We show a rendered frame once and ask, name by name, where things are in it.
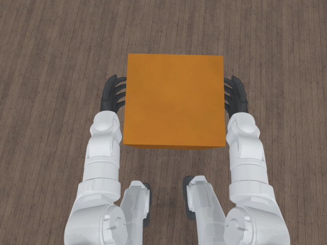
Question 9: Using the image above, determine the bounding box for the left robot forearm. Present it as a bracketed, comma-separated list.
[64, 111, 122, 245]

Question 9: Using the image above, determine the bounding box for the carton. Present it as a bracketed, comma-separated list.
[123, 54, 226, 150]

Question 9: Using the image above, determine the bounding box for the left robot hand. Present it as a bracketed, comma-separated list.
[100, 75, 127, 114]

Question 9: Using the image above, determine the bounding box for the robot left upper arm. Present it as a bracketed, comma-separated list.
[65, 203, 128, 245]

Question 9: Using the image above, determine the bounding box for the robot right upper arm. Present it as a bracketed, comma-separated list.
[223, 205, 290, 245]

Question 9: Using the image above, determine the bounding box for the robot right foot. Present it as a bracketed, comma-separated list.
[183, 176, 196, 220]

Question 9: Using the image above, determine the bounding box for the right robot forearm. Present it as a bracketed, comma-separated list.
[226, 112, 285, 223]

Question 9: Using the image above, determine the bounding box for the right robot thigh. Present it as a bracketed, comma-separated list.
[186, 181, 226, 245]

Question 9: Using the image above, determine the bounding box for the right robot hand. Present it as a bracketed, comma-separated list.
[224, 76, 248, 119]

